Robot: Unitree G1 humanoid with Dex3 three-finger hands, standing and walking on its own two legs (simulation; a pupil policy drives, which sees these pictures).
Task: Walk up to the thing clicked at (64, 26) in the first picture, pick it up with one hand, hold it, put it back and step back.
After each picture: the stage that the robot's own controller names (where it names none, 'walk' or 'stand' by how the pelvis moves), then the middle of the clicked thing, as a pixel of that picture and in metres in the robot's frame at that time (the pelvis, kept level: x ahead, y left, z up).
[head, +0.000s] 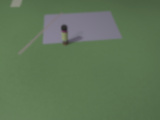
stand; (64, 35) +1.39 +0.21 -0.66
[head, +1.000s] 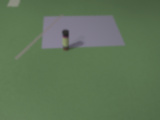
walk; (65, 40) +1.26 +0.18 -0.64
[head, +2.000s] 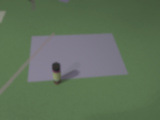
walk; (56, 74) +0.80 +0.19 -0.64
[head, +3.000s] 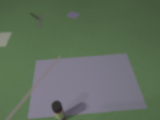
walk; (58, 112) +0.48 +0.21 -0.63
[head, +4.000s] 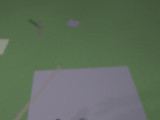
stand; out of the picture +0.38 +0.16 -0.65
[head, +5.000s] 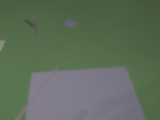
stand; out of the picture +0.35 +0.17 -0.66
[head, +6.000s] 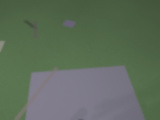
stand; out of the picture +0.37 +0.17 -0.66
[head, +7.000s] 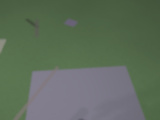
stand; out of the picture +0.37 +0.17 -0.66
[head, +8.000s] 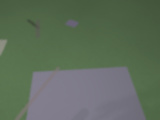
stand; out of the picture +0.36 +0.17 -0.66
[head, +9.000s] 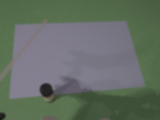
go down; (48, 94) +0.40 +0.17 -0.51
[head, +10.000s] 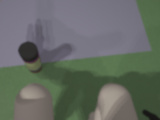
go down; (32, 60) +0.45 +0.21 -0.28
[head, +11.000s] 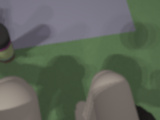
close in; (1, 46) +0.43 +0.24 -0.20
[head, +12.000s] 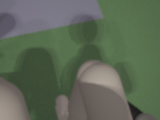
close; out of the picture +0.42 +0.27 -0.16
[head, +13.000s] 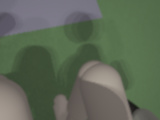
lift; out of the picture +0.41 +0.27 -0.16
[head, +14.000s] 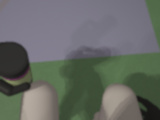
lift; (17, 72) +0.32 +0.22 -0.02
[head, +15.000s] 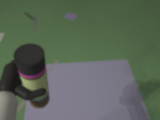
hold; (35, 81) +0.32 +0.15 +0.08
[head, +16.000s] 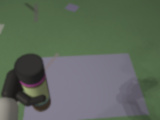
hold; (36, 87) +0.31 +0.16 +0.03
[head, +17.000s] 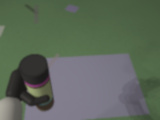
crouch; (40, 87) +0.31 +0.15 +0.03
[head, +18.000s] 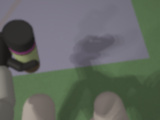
crouch; (26, 52) +0.42 +0.17 -0.04
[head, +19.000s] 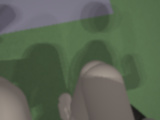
lower; out of the picture +0.41 +0.28 -0.17
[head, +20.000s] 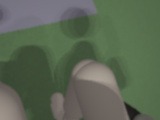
lower; out of the picture +0.43 +0.29 -0.17
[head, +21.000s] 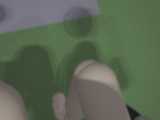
lower; out of the picture +0.43 +0.29 -0.17
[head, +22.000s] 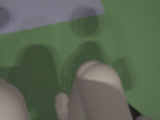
lower; out of the picture +0.41 +0.29 -0.16
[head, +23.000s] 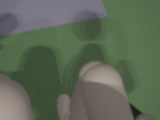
loosen; out of the picture +0.40 +0.28 -0.16
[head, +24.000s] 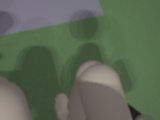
withdraw; out of the picture +0.40 +0.28 -0.16
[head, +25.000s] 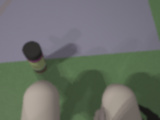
walk; (36, 59) +0.44 +0.22 -0.29
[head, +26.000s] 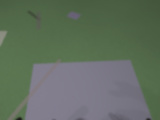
stand; out of the picture +0.35 +0.17 -0.59
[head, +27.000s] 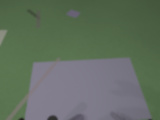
stand; out of the picture +0.37 +0.18 -0.60
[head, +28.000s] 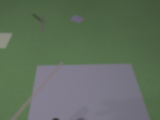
stand; out of the picture +0.37 +0.17 -0.63
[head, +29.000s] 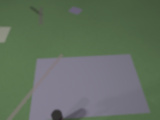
walk; out of the picture +0.39 +0.17 -0.65
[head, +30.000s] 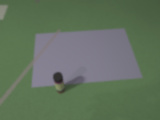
walk; (59, 83) +0.60 +0.19 -0.63
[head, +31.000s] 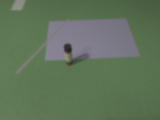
walk; (68, 55) +0.97 +0.18 -0.63
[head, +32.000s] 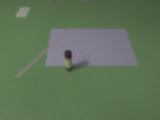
stand; (68, 61) +0.99 +0.15 -0.65
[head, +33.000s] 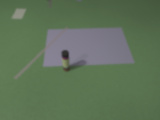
stand; (65, 61) +1.01 +0.17 -0.66
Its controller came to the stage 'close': yes
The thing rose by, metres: 0.68
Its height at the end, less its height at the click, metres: +0.00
